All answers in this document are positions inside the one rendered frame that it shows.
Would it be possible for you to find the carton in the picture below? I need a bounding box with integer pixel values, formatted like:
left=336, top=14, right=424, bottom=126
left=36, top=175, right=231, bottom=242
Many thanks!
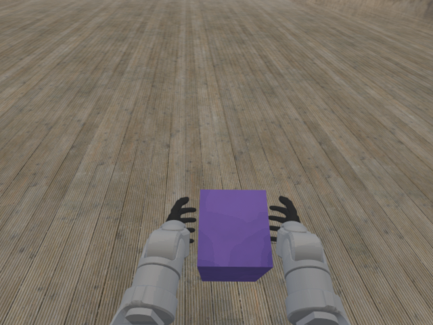
left=197, top=190, right=273, bottom=282

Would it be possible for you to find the robot left hand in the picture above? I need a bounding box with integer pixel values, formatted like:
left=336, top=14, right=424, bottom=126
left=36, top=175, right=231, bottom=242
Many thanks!
left=166, top=197, right=196, bottom=243

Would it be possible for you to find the right robot forearm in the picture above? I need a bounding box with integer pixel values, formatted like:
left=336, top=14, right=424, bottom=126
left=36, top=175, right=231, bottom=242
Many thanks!
left=276, top=221, right=351, bottom=325

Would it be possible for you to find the left robot forearm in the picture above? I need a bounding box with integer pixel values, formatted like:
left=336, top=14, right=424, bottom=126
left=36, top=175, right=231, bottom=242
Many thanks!
left=110, top=220, right=190, bottom=325

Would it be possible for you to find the robot right hand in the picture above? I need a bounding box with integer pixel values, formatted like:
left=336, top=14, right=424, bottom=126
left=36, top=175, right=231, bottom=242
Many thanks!
left=269, top=196, right=300, bottom=242

